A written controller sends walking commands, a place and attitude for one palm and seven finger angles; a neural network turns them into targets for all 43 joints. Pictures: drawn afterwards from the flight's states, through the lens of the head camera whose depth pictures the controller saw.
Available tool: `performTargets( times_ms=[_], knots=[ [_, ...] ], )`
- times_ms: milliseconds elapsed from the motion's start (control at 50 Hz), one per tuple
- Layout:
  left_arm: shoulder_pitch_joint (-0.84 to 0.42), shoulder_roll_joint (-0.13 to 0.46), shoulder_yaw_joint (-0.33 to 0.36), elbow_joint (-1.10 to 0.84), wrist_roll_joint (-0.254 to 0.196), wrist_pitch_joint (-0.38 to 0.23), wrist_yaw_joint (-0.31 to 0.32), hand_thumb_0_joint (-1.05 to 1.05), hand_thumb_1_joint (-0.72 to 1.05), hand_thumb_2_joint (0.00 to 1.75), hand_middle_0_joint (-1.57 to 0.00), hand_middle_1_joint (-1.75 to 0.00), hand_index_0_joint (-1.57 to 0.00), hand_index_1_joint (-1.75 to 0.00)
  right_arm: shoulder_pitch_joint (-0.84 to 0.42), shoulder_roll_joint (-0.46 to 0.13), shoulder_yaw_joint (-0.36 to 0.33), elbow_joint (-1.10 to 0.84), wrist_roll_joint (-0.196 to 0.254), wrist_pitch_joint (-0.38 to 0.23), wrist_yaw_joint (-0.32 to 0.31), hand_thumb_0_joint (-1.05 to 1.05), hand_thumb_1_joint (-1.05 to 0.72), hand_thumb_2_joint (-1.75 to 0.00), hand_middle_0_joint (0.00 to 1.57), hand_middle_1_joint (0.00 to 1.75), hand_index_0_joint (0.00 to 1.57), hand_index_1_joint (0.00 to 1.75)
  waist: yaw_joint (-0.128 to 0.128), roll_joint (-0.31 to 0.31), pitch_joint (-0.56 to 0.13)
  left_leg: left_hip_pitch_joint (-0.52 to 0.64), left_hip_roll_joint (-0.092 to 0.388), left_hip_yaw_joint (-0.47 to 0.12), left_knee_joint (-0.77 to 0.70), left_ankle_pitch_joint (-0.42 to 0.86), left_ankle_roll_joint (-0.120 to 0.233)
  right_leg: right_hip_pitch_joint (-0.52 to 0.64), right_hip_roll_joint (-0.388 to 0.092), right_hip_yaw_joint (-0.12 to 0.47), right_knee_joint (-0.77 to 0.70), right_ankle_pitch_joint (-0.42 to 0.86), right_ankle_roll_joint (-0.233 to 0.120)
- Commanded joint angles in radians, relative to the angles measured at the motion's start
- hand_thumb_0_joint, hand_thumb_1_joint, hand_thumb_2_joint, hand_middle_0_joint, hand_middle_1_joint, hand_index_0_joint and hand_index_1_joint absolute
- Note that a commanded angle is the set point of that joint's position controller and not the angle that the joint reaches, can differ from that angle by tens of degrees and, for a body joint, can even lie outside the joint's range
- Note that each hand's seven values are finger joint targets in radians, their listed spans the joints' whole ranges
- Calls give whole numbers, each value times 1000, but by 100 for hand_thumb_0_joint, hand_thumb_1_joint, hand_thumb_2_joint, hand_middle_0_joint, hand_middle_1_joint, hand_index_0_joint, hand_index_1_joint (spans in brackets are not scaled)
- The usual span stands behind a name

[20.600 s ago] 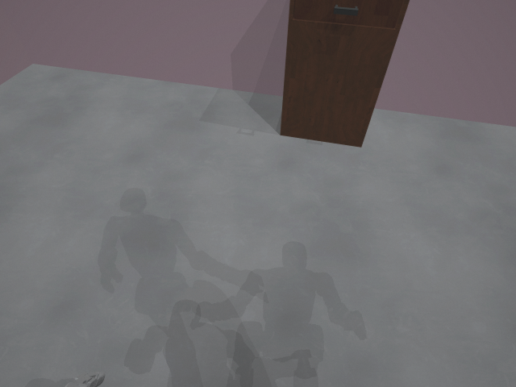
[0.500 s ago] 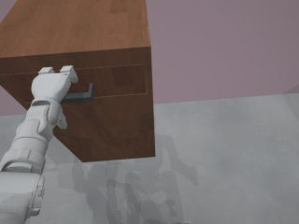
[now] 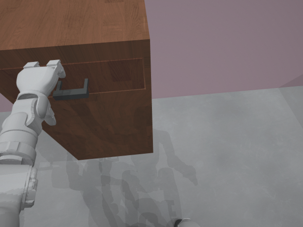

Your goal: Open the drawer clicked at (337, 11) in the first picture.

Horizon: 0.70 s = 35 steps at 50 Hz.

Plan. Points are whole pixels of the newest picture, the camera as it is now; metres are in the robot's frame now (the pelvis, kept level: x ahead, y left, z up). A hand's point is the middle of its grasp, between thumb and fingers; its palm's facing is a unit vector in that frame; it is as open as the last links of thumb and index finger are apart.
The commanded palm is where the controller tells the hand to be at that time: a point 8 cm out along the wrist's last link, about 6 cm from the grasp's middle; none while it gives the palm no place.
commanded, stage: re-aim the fingers above the handle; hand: left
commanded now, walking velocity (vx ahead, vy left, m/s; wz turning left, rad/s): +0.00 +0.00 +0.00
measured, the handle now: (72, 88) +0.52 +0.25 +0.01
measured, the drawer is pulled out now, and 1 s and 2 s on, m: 0.00 0.00 0.00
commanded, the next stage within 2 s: lower the fingers behind the handle in 0.94 s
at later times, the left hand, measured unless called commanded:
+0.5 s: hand (53, 93) +0.46 +0.27 +0.06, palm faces -0.03 +0.01 -1.00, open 13.8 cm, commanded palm +0.43 +0.27 +0.12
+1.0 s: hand (53, 94) +0.45 +0.27 +0.07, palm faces -0.03 +0.02 -1.00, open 13.8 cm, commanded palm +0.43 +0.27 +0.12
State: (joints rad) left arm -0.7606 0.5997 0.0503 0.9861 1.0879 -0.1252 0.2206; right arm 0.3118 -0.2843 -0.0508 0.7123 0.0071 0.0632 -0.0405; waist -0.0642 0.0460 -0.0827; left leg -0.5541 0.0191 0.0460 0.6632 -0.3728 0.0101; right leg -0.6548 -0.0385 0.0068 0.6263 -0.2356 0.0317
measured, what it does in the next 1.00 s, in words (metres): stands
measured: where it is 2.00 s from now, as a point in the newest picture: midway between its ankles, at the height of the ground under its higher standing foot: outside the picture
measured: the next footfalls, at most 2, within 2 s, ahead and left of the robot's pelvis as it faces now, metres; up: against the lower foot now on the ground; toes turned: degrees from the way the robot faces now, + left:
none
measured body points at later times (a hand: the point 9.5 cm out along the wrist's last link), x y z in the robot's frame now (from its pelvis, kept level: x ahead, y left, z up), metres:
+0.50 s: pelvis +0.01 +0.01 +0.00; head +0.09 -0.01 +0.44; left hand +0.45 +0.27 +0.12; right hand +0.08 -0.26 -0.14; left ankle -0.04 +0.11 -0.72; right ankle +0.03 -0.14 -0.72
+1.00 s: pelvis +0.01 -0.01 +0.00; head +0.09 -0.02 +0.44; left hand +0.45 +0.26 +0.12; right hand +0.07 -0.29 -0.13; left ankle -0.04 +0.11 -0.72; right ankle +0.03 -0.14 -0.72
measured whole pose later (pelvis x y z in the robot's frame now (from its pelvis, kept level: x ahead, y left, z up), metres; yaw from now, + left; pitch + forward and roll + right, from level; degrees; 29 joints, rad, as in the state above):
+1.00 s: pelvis +0.01 -0.01 +0.00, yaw +1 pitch +14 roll +0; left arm -0.71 0.56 0.02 0.90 1.08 -0.14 0.22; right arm 0.30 -0.29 -0.06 0.71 0.00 0.07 -0.04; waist -0.04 0.05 -0.08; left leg -0.52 0.02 0.02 0.65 -0.38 0.00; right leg -0.62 -0.04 -0.02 0.62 -0.25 0.02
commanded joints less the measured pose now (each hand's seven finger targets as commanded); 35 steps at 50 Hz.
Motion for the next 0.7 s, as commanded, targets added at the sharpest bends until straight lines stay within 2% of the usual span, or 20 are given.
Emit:
performTargets(
  times_ms=[0,20,60,100,120,180,220,260,300,340,360,380,420,480,520,560,580,600,640,680],
  knots=[
    [-395,251,40,-229,-25,-31,12,0,-50,30,-30,-120,-30,-120,105,-149,-64,-78,-4,-29,-21,0,-90,-90,20,30,20,30,-3,6,-422,131,-43,-5,-57,392,25,312,65,-31,-21,279,-52],
    [-385,246,47,-244,-30,-42,12,0,-50,30,-30,-120,-30,-120,106,-149,-67,-75,-6,-30,-23,0,-90,-90,20,30,20,30,-5,-11,-419,140,-42,-6,-51,404,27,308,66,-33,-22,287,-52],
    [-377,282,81,-256,-31,-57,14,0,-50,30,-30,-120,-30,-120,114,-152,-68,-69,-8,-26,-23,0,-90,-90,20,30,20,30,5,1,-431,143,-43,-12,-44,437,24,305,68,-34,-11,298,-55],
    [-401,275,79,-287,-30,-71,26,0,-50,30,-30,-120,-30,-120,117,-147,-68,-65,-10,-24,-19,0,-90,-90,20,30,20,30,2,32,-423,158,-39,-20,-37,488,20,282,69,-40,-4,305,-56],
    [-369,280,93,-281,-32,-67,33,0,-50,30,-30,-120,-30,-120,117,-148,-70,-62,-12,-22,-14,0,-90,-90,20,30,20,30,14,38,-435,165,-39,-21,-33,509,17,286,71,-40,2,311,-57],
    [-372,309,125,-339,-27,-58,59,0,-50,30,-30,-120,-30,-120,114,-149,-73,-63,-17,-16,-2,0,-90,-90,20,30,20,30,26,78,-489,203,-34,-27,-16,623,6,294,73,-44,18,349,-59],
    [-354,230,68,-335,-28,-30,67,0,-50,30,-30,-120,-30,-120,111,-139,-73,-67,-14,-15,9,0,-90,-90,20,30,20,30,18,94,-458,222,-26,-36,-17,666,-2,262,75,-56,15,339,-58],
    [-343,215,56,-316,-31,4,69,0,-50,30,-30,-120,-30,-120,104,-145,-74,-65,-10,-11,14,0,-90,-90,20,30,20,30,11,45,-444,220,-22,-38,-24,639,-1,260,77,-60,6,321,-54],
    [-375,207,40,-327,-33,23,64,0,-50,30,-30,-120,-30,-120,101,-147,-72,-66,-8,-10,14,0,-90,-90,20,30,20,30,4,44,-439,225,-22,-39,-33,613,1,266,76,-59,-3,315,-55],
    [-339,196,35,-322,-32,43,52,0,-50,30,-30,-120,-30,-120,89,-145,-69,-74,-6,-7,13,0,-90,-90,20,30,20,30,14,47,-432,230,-23,-38,-40,628,2,278,76,-61,-7,320,-57],
    [-345,188,24,-317,-34,49,45,0,-50,30,-30,-120,-30,-120,84,-145,-66,-77,-6,-6,12,0,-90,-90,20,30,20,30,10,32,-412,219,-25,-36,-45,600,4,283,74,-62,-12,314,-56],
    [-361,208,37,-330,-35,46,39,0,-50,30,-30,-120,-30,-120,80,-148,-64,-78,-6,-3,7,0,-90,-90,20,30,20,30,8,17,-424,215,-26,-36,-49,588,5,301,73,-60,-15,314,-57],
    [-341,194,28,-310,-30,47,31,0,-50,30,-30,-120,-30,-120,72,-141,-60,-84,-5,-2,4,0,-90,-90,20,30,20,30,12,5,-395,209,-28,-34,-56,562,9,296,72,-61,-19,303,-56],
    [-385,193,19,-322,-25,36,28,0,-50,30,-30,-120,-30,-120,64,-139,-56,-90,-7,-2,-2,0,-90,-90,20,30,20,30,8,21,-389,204,-32,-34,-65,530,7,295,70,-60,-21,285,-60],
    [-350,215,48,-317,-25,31,33,0,-50,30,-30,-120,-30,-120,66,-135,-57,-93,-9,-4,-1,0,-90,-90,20,30,20,30,26,20,-413,206,-35,-29,-61,545,8,319,69,-56,-14,308,-59],
    [-341,206,47,-313,-26,31,36,0,-50,30,-30,-120,-30,-120,62,-133,-57,-96,-10,-4,1,0,-90,-90,20,30,20,30,25,4,-411,194,-36,-22,-61,536,10,332,68,-54,-15,327,-57],
    [-335,236,73,-324,-28,27,36,0,-50,30,-30,-120,-30,-120,58,-136,-57,-96,-11,-2,0,0,-90,-90,20,30,20,30,33,10,-426,190,-36,-22,-60,552,9,348,67,-51,-12,335,-59],
    [-316,213,52,-303,-25,32,37,0,-50,30,-30,-120,-30,-120,55,-132,-55,-96,-11,-2,1,0,-90,-90,20,30,20,30,31,11,-409,183,-38,-16,-61,538,11,343,65,-52,-13,334,-57],
    [-301,209,49,-271,-27,40,35,0,-50,30,-30,-120,-30,-120,46,-136,-54,-96,-5,-2,1,0,-90,-90,20,30,20,30,26,-29,-361,150,-40,-11,-73,468,14,339,66,-53,-22,312,-56],
    [-370,204,29,-293,-22,33,34,0,-50,30,-30,-120,-30,-120,50,-138,-54,-97,-6,-5,-6,0,-90,-90,20,30,20,30,8,-30,-379,153,-43,-10,-75,442,18,343,63,-48,-29,307,-57]
  ],
)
